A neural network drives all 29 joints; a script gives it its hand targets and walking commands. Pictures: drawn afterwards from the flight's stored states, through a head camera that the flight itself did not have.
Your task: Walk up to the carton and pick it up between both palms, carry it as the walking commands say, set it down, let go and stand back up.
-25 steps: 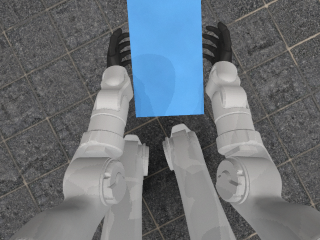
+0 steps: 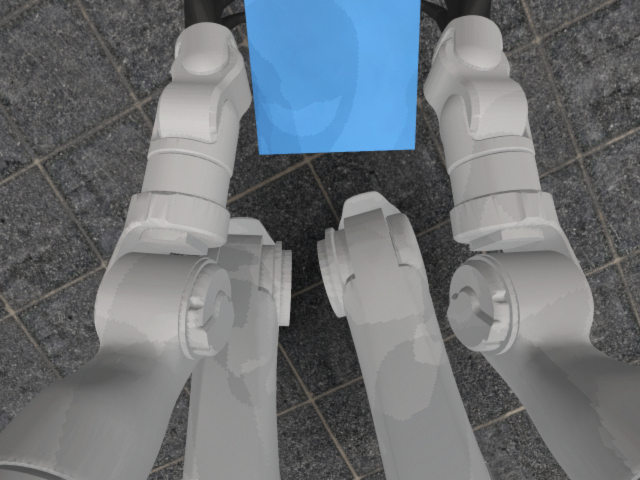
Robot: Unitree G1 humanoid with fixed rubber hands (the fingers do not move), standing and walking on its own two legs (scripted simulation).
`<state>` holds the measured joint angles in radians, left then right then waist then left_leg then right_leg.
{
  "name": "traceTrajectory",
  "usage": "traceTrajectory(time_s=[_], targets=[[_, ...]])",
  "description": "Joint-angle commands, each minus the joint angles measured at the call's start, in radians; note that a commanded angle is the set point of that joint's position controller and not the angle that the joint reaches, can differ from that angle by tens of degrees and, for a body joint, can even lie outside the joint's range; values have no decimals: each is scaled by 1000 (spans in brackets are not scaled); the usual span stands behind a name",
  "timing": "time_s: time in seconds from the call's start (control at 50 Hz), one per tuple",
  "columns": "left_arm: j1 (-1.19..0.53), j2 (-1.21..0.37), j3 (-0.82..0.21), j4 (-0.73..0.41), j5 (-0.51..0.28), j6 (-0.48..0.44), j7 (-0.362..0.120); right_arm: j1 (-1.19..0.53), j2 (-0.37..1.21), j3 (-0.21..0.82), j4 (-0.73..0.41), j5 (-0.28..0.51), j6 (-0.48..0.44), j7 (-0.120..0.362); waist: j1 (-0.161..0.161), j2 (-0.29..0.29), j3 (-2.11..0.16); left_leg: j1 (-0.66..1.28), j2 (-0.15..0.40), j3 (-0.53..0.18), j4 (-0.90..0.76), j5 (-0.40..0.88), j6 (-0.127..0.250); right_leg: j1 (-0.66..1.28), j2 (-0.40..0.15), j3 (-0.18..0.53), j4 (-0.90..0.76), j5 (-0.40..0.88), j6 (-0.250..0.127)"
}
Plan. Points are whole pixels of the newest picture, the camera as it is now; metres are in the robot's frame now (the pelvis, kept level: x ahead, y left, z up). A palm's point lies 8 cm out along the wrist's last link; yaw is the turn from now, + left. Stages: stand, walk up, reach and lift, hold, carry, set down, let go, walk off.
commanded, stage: set down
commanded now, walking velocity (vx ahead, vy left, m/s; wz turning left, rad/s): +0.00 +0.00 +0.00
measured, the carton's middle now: (335, 6) +0.55 -0.09 -0.23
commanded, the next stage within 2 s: none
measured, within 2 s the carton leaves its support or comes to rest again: rests again in 1.14 s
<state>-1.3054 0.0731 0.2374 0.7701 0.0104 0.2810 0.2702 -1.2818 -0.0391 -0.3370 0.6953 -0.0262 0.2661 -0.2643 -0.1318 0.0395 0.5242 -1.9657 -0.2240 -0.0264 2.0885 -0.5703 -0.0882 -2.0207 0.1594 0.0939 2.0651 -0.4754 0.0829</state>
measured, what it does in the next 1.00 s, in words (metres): stands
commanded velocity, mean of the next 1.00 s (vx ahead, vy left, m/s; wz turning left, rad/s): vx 0.00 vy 0.00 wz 0.00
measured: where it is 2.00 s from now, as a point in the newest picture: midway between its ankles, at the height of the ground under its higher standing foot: (323, 296)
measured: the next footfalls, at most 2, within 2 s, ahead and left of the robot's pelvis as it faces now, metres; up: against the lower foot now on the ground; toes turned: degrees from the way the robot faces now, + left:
none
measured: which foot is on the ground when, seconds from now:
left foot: down 0.00-1.00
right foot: down 0.00-1.00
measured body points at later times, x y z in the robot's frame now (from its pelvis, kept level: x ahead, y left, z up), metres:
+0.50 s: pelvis +0.02 +0.01 -0.03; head +0.38 -0.03 +0.23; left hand +0.57 +0.04 -0.20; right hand +0.52 -0.20 -0.20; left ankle +0.14 +0.11 -0.37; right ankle +0.16 -0.12 -0.37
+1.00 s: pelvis +0.02 +0.00 -0.04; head +0.37 -0.03 +0.24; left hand +0.55 +0.04 -0.21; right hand +0.51 -0.20 -0.21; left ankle +0.14 +0.11 -0.37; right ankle +0.16 -0.12 -0.37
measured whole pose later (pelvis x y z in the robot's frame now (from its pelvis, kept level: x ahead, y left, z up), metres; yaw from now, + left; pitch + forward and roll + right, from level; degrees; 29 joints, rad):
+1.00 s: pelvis +0.02 +0.00 -0.04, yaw +2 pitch +30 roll +0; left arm -1.39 0.12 0.19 1.07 0.03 0.18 0.21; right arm -1.32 -0.12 -0.39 0.96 -0.06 0.20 -0.13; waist -0.15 0.05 0.42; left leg -2.15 -0.23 -0.02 2.21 -0.59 -0.07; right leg -2.17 0.08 0.04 2.18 -0.53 0.06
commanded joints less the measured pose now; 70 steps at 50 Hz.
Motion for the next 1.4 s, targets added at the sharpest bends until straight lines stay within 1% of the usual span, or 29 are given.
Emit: traceTrajectory(time_s=[0.0, 0.06, 0.12, 0.2, 0.26, 0.3, 0.34, 0.36, 0.46, 0.48, 0.56, 0.6, 0.62, 0.66, 0.76, 0.84, 0.86, 0.88, 0.92, 0.96, 1.0, 1.06, 1.08, 1.16, 1.18, 1.2, 1.28, 1.34, 1.38], targets=[[-824, -912, -421, -56, -36, -84, -284, -758, 961, 497, -2, 66, -23, 298, -7, -57, -1820, 321, 23, 88, -163, 31, 74, 794, -46, -103, -206, 150, -18], [-797, -915, -347, 36, 9, -93, -317, -667, 967, 394, 152, 3, -20, 328, -17, -27, -1661, 230, 31, 75, -161, -14, 81, 686, -48, -99, -190, 83, -33], [-807, -933, -342, 19, 1, -109, -320, -668, 985, 383, 121, 4, -37, 343, -23, -33, -1745, 265, 20, 89, -134, 98, 80, 704, -38, -121, -156, 209, -34], [-768, -894, -327, 100, 10, -103, -330, -672, 960, 362, 172, 6, -33, 367, -25, -32, -1654, 244, 32, 83, -124, 58, 82, 620, -40, -134, -139, 167, -29], [-781, -929, -400, 3, -26, -126, -316, -726, 921, 407, 26, 54, -67, 372, -34, 19, -1752, 301, 19, 84, -94, 191, 78, 657, -34, -135, -95, 323, -41], [-807, -984, -503, -85, -101, -139, -296, -783, 899, 487, -83, 122, -88, 362, -74, 60, -1907, 392, 13, 78, -58, 314, 74, 704, -34, -148, -64, 447, -42], [-840, -993, -551, -161, -164, -156, -277, -780, 924, 530, -119, 169, -92, 345, -81, 52, -2028, 444, 3, 85, -44, 373, 67, 812, -39, -149, -53, 541, -38], [-773, -1029, -553, -103, -164, -147, -272, -762, 890, 513, -119, 160, -101, 335, -111, 55, -2002, 466, 1, 77, -42, 389, 64, 792, -37, -152, -55, 539, -38], [-704, -1022, -467, 39, -103, -125, -288, -705, 880, 435, 11, 85, -79, 359, -109, 47, -1726, 354, -3, 53, -58, 274, 65, 621, -41, -139, -70, 385, -54], [-696, -1006, -466, 58, -86, -123, -294, -673, 868, 408, 50, 71, -76, 366, -126, 55, -1689, 346, 3, 43, -68, 242, 65, 581, -41, -151, -65, 351, -54], [-741, -983, -415, 50, -55, -134, -288, -721, 857, 400, 41, 66, -77, 400, -83, 55, -1678, 345, -1, 45, -74, 241, 72, 525, -46, -154, -53, 317, -50], [-758, -967, -411, 43, -63, -136, -285, -764, 834, 389, 24, 88, -82, 404, -86, 71, -1672, 365, 5, 42, -83, 229, 77, 490, -50, -163, -48, 291, -46], [-754, -996, -413, 56, -69, -136, -288, -763, 822, 393, 28, 84, -86, 405, -110, 63, -1668, 353, -1, 43, -73, 233, 78, 487, -54, -167, -55, 291, -49], [-800, -947, -394, 39, -72, -140, -285, -767, 823, 373, 51, 79, -83, 405, -98, 38, -1632, 305, -1, 51, -75, 205, 77, 488, -53, -160, -54, 281, -52], [-785, -935, -367, 118, -58, -139, -298, -789, 775, 333, 62, 63, -98, 401, -120, 69, -1514, 241, 6, 38, -86, 151, 82, 441, -63, -152, -58, 240, -57], [-781, -911, -362, 110, -63, -151, -307, -747, 769, 328, 89, 47, -102, 404, -129, 41, -1470, 193, 6, 46, -69, 148, 82, 455, -59, -138, -60, 244, -61], [-761, -898, -347, 126, -45, -154, -308, -734, 790, 326, 118, 47, -103, 407, -99, 46, -1433, 171, 1, 57, -75, 140, 83, 453, -55, -139, -67, 238, -58], [-780, -881, -350, 88, -60, -168, -305, -715, 814, 327, 124, 46, -101, 407, -105, 17, -1448, 170, 4, 59, -61, 159, 86, 465, -54, -133, -59, 262, -53], [-754, -868, -347, 126, -36, -169, -300, -701, 799, 318, 142, 49, -109, 407, -87, 40, -1402, 138, 3, 58, -64, 164, 84, 451, -49, -126, -57, 279, -52], [-746, -865, -359, 128, -49, -172, -304, -692, 773, 313, 137, 43, -117, 400, -112, 55, -1387, 152, 4, 44, -57, 173, 86, 425, -57, -126, -49, 275, -54], [-729, -871, -359, 111, -43, -181, -304, -680, 784, 329, 125, 56, -124, 398, -85, 75, -1371, 127, 2, 52, -54, 196, 82, 438, -50, -108, -56, 312, -59], [-710, -873, -386, 101, -51, -195, -299, -642, 790, 317, 146, 58, -138, 392, -102, 95, -1382, 136, 4, 53, -40, 232, 77, 423, -46, -107, -35, 343, -62], [-706, -878, -395, 92, -51, -197, -296, -647, 781, 323, 151, 58, -141, 393, -89, 99, -1384, 128, 1, 52, -41, 235, 74, 422, -47, -102, -31, 343, -66], [-669, -859, -371, 97, -47, -206, -302, -614, 778, 326, 159, 50, -147, 398, -92, 49, -1368, 96, -6, 47, -37, 242, 77, 421, -40, -105, -37, 362, -57], [-681, -842, -387, 100, -62, -208, -301, -593, 765, 320, 173, 44, -146, 394, -120, 33, -1370, 105, 0, 39, -38, 239, 78, 430, -42, -112, -28, 366, -59], [-663, -845, -386, 105, -47, -209, -300, -594, 788, 328, 175, 52, -148, 395, -94, 56, -1362, 107, -1, 43, -43, 240, 75, 416, -41, -104, -34, 365, -60], [-620, -835, -366, 148, -26, -205, -294, -600, 758, 316, 184, 51, -156, 399, -78, 63, -1316, 110, 1, 33, -49, 252, 73, 372, -45, -108, -19, 356, -58], [-644, -832, -368, 144, -37, -203, -300, -593, 721, 304, 205, 47, -158, 401, -96, 79, -1289, 97, 1, 33, -42, 229, 72, 343, -42, -103, -21, 322, -69], [-625, -812, -343, 167, -21, -203, -299, -607, 727, 284, 206, 38, -160, 405, -82, 62, -1258, 73, 2, 33, -47, 205, 81, 310, -43, -108, -19, 292, -64]])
